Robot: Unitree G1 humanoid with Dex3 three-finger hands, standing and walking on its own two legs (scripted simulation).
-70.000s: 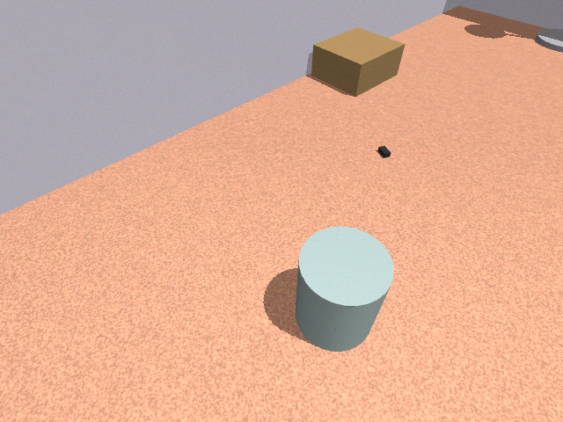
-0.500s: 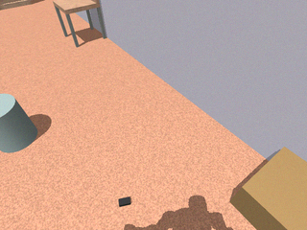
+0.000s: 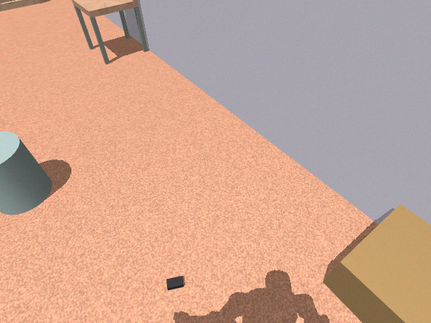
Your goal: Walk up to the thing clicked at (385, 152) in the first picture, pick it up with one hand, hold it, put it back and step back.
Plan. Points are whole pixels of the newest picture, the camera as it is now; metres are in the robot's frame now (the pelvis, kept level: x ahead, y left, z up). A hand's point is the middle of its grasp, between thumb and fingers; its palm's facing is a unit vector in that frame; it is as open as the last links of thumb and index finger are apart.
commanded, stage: stand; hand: left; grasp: from above
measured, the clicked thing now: (175, 283) +0.44 +0.22 -0.77
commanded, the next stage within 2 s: step back in 0.56 s
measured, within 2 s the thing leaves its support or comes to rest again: neither
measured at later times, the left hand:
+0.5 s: hand out of the picture +0.08 +0.24 -0.16, palm faces +0.00 -0.94 -0.33, open 7.4 cm
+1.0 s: hand out of the picture +0.07 +0.30 -0.18, palm faces -0.03 -0.93 -0.37, open 7.4 cm
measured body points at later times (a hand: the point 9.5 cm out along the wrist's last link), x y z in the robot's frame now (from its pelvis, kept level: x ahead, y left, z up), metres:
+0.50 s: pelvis +0.00 +0.00 +0.00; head +0.01 -0.01 +0.45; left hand +0.08 +0.29 -0.13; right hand +0.07 -0.30 -0.14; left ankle +0.00 +0.13 -0.75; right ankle -0.01 -0.13 -0.75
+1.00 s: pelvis -0.07 +0.04 -0.02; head +0.00 +0.06 +0.43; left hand +0.07 +0.35 -0.15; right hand -0.01 -0.28 -0.13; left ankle -0.04 +0.13 -0.75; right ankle -0.07 -0.11 -0.68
